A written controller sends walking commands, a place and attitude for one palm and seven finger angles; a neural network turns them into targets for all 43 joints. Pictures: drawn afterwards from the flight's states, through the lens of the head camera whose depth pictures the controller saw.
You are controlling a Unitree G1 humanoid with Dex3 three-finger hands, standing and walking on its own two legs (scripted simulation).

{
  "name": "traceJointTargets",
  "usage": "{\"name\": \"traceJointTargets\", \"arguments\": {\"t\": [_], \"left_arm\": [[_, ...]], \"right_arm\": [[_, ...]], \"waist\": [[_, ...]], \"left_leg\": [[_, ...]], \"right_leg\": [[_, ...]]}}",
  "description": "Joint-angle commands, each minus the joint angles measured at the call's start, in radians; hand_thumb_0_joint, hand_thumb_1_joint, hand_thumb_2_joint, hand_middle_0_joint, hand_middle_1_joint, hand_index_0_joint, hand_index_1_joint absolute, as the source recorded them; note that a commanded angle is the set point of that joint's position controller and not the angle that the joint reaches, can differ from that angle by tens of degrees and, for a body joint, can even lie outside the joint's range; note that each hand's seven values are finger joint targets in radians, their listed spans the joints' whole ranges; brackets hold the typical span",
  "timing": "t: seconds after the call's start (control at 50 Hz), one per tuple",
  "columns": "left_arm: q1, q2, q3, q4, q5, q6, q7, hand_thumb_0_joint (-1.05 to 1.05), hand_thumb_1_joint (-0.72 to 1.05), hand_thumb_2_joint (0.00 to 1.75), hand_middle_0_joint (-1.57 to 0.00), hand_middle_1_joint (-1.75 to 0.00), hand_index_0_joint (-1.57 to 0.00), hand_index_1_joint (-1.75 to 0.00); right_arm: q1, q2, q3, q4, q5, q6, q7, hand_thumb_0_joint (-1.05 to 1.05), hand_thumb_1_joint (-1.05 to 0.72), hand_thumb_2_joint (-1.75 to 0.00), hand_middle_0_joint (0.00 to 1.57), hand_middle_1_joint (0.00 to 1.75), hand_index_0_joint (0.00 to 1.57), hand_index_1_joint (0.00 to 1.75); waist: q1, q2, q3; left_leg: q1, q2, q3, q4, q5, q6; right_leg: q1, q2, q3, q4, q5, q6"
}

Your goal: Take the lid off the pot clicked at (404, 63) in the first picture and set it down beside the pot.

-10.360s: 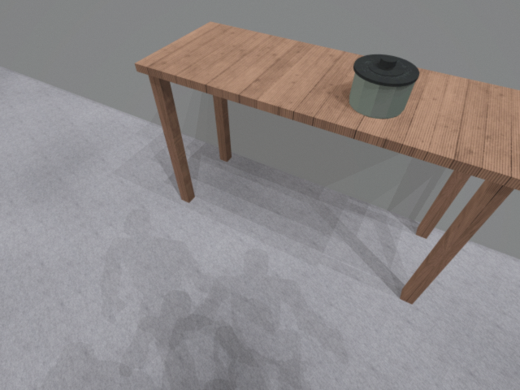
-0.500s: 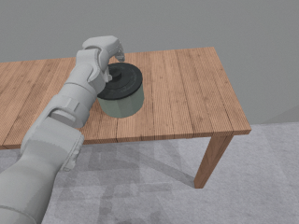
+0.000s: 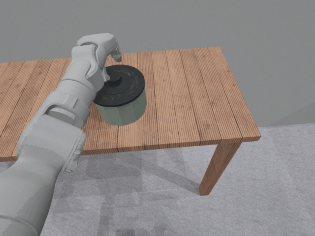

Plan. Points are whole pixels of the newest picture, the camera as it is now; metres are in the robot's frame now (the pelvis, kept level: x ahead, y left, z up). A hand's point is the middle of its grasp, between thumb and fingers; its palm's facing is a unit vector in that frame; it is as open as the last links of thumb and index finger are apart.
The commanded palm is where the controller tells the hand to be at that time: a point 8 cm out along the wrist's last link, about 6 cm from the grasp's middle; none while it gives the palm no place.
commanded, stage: move the open hand above the knob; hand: left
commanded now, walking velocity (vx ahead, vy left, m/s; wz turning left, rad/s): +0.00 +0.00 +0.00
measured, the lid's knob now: (114, 78) +0.53 +0.09 +0.10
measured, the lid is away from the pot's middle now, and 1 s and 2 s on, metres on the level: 0.00 0.00 0.00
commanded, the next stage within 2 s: lower the open fingers around the knob in 0.34 s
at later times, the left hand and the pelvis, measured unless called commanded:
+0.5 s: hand (106, 65) +0.51 +0.09 +0.17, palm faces -0.30 -0.06 -0.95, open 10.1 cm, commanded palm +0.50 +0.10 +0.23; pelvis +0.00 +0.00 +0.00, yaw +0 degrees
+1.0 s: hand (109, 80) +0.49 +0.09 +0.13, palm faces -0.38 -0.07 -0.92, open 10.1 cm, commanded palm +0.50 +0.10 +0.19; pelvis +0.00 +0.00 +0.00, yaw +0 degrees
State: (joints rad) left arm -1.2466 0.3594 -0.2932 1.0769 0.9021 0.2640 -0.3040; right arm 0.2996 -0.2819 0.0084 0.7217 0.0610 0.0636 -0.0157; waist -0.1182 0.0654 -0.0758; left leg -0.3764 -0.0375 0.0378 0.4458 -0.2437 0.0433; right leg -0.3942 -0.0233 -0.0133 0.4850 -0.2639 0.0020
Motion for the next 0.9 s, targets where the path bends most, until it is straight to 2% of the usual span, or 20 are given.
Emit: {"name": "traceJointTargets", "arguments": {"t": [0.0,0.02,0.08,0.12,0.14,0.28,0.32,0.34,0.4,0.44,0.46,0.54,0.58,0.62,0.66,0.72,0.74,0.8,0.82,0.88], "left_arm": [[-0.643,0.218,0.050,-0.239,0.018,-0.019,0.034,0.00,-0.33,1.52,-0.85,-0.08,-0.85,-0.08],[-0.650,0.166,0.013,-0.246,0.014,-0.026,0.031,0.00,-0.33,1.52,-0.85,-0.08,-0.85,-0.08],[-0.614,0.155,0.017,-0.184,0.019,-0.008,0.038,0.00,-0.33,1.52,-0.85,-0.08,-0.85,-0.08],[-0.601,0.092,-0.016,-0.156,-0.005,-0.002,0.035,0.00,-0.33,1.52,-0.85,-0.08,-0.85,-0.08],[-0.643,0.158,0.032,-0.210,0.003,-0.008,0.040,0.00,-0.33,1.52,-0.85,-0.08,-0.85,-0.08],[-0.622,0.200,0.056,-0.119,0.040,0.025,0.057,0.00,-0.33,1.52,-0.85,-0.08,-0.85,-0.08],[-0.625,0.173,0.043,-0.153,0.030,0.017,0.053,0.00,-0.33,1.52,-0.85,-0.08,-0.85,-0.08],[-0.632,0.211,0.072,-0.179,0.036,0.013,0.053,0.00,-0.33,1.52,-0.85,-0.08,-0.85,-0.08],[-0.606,0.214,0.070,-0.148,0.040,0.022,0.045,0.00,-0.33,1.52,-0.85,-0.08,-0.85,-0.08],[-0.605,0.163,0.031,-0.083,0.023,0.056,0.021,0.00,-0.33,1.52,-0.85,-0.08,-0.85,-0.08],[-0.613,0.177,0.043,-0.098,0.020,0.069,0.010,0.00,-0.33,1.52,-0.85,-0.08,-0.85,-0.08],[-0.633,0.190,0.046,-0.184,0.019,0.037,-0.036,0.00,-0.33,1.52,-0.85,-0.08,-0.85,-0.08],[-0.569,0.111,-0.013,-0.129,0.021,0.026,-0.049,0.00,-0.33,1.52,-0.85,-0.08,-0.85,-0.08],[-0.546,0.090,-0.014,-0.111,-0.007,0.017,-0.048,0.00,-0.33,1.52,-0.85,-0.08,-0.85,-0.08],[-0.611,0.183,0.054,-0.192,-0.008,-0.007,-0.029,0.00,-0.33,1.52,-0.85,-0.08,-0.85,-0.08],[-0.594,0.197,0.055,-0.169,0.011,-0.016,0.004,0.00,-0.33,1.52,-0.85,-0.08,-0.85,-0.08],[-0.601,0.233,0.080,-0.171,0.029,-0.012,0.019,0.00,-0.33,1.52,-0.85,-0.08,-0.85,-0.08],[-0.542,0.144,0.026,-0.141,0.027,0.005,0.037,0.00,-0.33,1.52,-0.85,-0.08,-0.85,-0.08],[-0.509,0.110,0.010,-0.099,0.012,0.013,0.035,0.00,-0.33,1.52,-0.85,-0.08,-0.85,-0.08],[-0.568,0.115,0.010,-0.125,-0.002,0.022,0.032,0.00,-0.33,1.52,-0.85,-0.08,-0.85,-0.08]], "right_arm": [[0.020,-0.122,-0.041,-0.098,0.000,-0.039,-0.010,0.00,-0.90,-0.90,0.20,0.30,0.20,0.30],[0.025,-0.118,-0.046,-0.095,0.000,-0.040,-0.010,0.00,-0.90,-0.90,0.20,0.30,0.20,0.30],[0.029,-0.124,-0.044,-0.078,0.000,-0.035,-0.003,0.00,-0.90,-0.90,0.20,0.30,0.20,0.30],[0.028,-0.126,-0.045,-0.076,0.000,-0.030,0.000,0.00,-0.90,-0.90,0.20,0.30,0.20,0.30],[0.024,-0.128,-0.045,-0.077,-0.003,-0.033,0.001,0.00,-0.90,-0.90,0.20,0.30,0.20,0.30],[0.020,-0.128,-0.037,-0.079,-0.003,-0.021,-0.003,0.00,-0.90,-0.90,0.20,0.30,0.20,0.30],[0.019,-0.124,-0.038,-0.094,-0.005,-0.024,0.000,0.00,-0.90,-0.90,0.20,0.30,0.20,0.30],[0.023,-0.124,-0.039,-0.095,-0.009,-0.027,0.001,0.00,-0.90,-0.90,0.20,0.30,0.20,0.30],[0.023,-0.127,-0.038,-0.097,-0.006,-0.020,0.001,0.00,-0.90,-0.90,0.20,0.30,0.20,0.30],[0.019,-0.128,-0.041,-0.085,-0.005,-0.017,0.004,0.00,-0.90,-0.90,0.20,0.30,0.20,0.30],[0.031,-0.132,-0.042,-0.082,-0.004,-0.016,0.007,0.00,-0.90,-0.90,0.20,0.30,0.20,0.30],[0.035,-0.130,-0.047,-0.095,-0.010,-0.033,0.004,0.00,-0.90,-0.90,0.20,0.30,0.20,0.30],[0.038,-0.126,-0.048,-0.091,-0.007,-0.031,0.003,0.00,-0.90,-0.90,0.20,0.30,0.20,0.30],[0.045,-0.138,-0.050,-0.082,-0.005,-0.024,0.000,0.00,-0.90,-0.90,0.20,0.30,0.20,0.30],[0.044,-0.134,-0.047,-0.088,-0.008,-0.037,-0.004,0.00,-0.90,-0.90,0.20,0.30,0.20,0.30],[0.059,-0.133,-0.047,-0.081,-0.006,-0.037,-0.009,0.00,-0.90,-0.90,0.20,0.30,0.20,0.30],[0.051,-0.128,-0.045,-0.084,-0.007,-0.040,-0.006,0.00,-0.90,-0.90,0.20,0.30,0.20,0.30],[0.040,-0.122,-0.047,-0.088,-0.008,-0.039,0.005,0.00,-0.90,-0.90,0.20,0.30,0.20,0.30],[0.041,-0.126,-0.050,-0.084,-0.006,-0.031,0.007,0.00,-0.90,-0.90,0.20,0.30,0.20,0.30],[0.033,-0.131,-0.048,-0.082,-0.003,-0.029,0.004,0.00,-0.90,-0.90,0.20,0.30,0.20,0.30]], "waist": [[-0.027,-0.074,-0.453],[-0.035,-0.070,-0.452],[-0.034,-0.084,-0.420],[-0.042,-0.088,-0.399],[-0.033,-0.085,-0.438],[-0.028,-0.109,-0.430],[-0.024,-0.096,-0.465],[-0.015,-0.091,-0.492],[-0.016,-0.114,-0.456],[-0.021,-0.099,-0.435],[-0.021,-0.126,-0.432],[-0.021,-0.101,-0.489],[-0.032,-0.130,-0.417],[-0.037,-0.149,-0.365],[-0.025,-0.121,-0.420],[-0.023,-0.103,-0.422],[-0.013,-0.098,-0.434],[-0.009,-0.065,-0.436],[-0.017,-0.094,-0.409],[-0.030,-0.114,-0.408]], "left_leg": [[0.273,-0.010,-0.045,0.017,0.368,0.038],[0.289,-0.006,-0.051,0.029,0.411,0.038],[0.287,-0.001,-0.056,0.028,0.404,0.029],[0.276,-0.004,-0.056,0.034,0.412,0.029],[0.295,0.002,-0.062,0.034,0.427,0.026],[0.236,-0.002,-0.048,0.025,0.394,0.026],[0.258,0.000,-0.056,0.036,0.458,0.028],[0.277,0.001,-0.058,0.036,0.469,0.028],[0.250,0.001,-0.047,0.027,0.438,0.030],[0.246,-0.014,-0.049,0.027,0.410,0.031],[0.244,-0.013,-0.050,0.024,0.416,0.033],[0.297,-0.016,-0.061,0.038,0.478,0.041],[0.285,-0.015,-0.058,0.033,0.446,0.041],[0.251,-0.012,-0.055,0.020,0.399,0.041],[0.272,-0.015,-0.055,0.014,0.356,0.041],[0.254,-0.011,-0.053,0.018,0.393,0.040],[0.256,-0.009,-0.055,0.018,0.377,0.036],[0.282,-0.005,-0.056,0.026,0.430,0.028],[0.262,-0.004,-0.055,0.030,0.431,0.030],[0.254,-0.009,-0.051,0.023,0.358,0.033]], "right_leg": [[0.118,0.028,-0.005,-0.019,0.426,-0.025],[0.098,0.028,-0.009,-0.018,0.435,-0.028],[0.059,0.035,-0.020,-0.011,0.401,-0.027],[0.041,0.034,-0.024,-0.013,0.404,-0.028],[0.060,0.032,-0.020,-0.005,0.416,-0.027],[0.089,0.032,-0.014,-0.002,0.423,-0.030],[0.101,0.030,-0.013,0.001,0.452,-0.030],[0.113,0.031,-0.011,0.003,0.460,-0.028],[0.114,0.032,-0.012,-0.004,0.450,-0.025],[0.104,0.033,-0.016,-0.003,0.451,-0.028],[0.110,0.034,-0.019,-0.004,0.461,-0.027],[0.127,0.030,-0.010,-0.008,0.495,-0.024],[0.079,0.036,-0.018,-0.020,0.444,-0.022],[0.062,0.036,-0.026,-0.028,0.412,-0.026],[0.097,0.033,-0.013,-0.025,0.406,-0.025],[0.107,0.031,-0.010,-0.023,0.436,-0.032],[0.112,0.033,-0.008,-0.016,0.423,-0.032],[0.079,0.036,-0.018,-0.004,0.417,-0.032],[0.070,0.036,-0.021,-0.010,0.418,-0.033],[0.068,0.038,-0.021,-0.011,0.397,-0.027]]}}
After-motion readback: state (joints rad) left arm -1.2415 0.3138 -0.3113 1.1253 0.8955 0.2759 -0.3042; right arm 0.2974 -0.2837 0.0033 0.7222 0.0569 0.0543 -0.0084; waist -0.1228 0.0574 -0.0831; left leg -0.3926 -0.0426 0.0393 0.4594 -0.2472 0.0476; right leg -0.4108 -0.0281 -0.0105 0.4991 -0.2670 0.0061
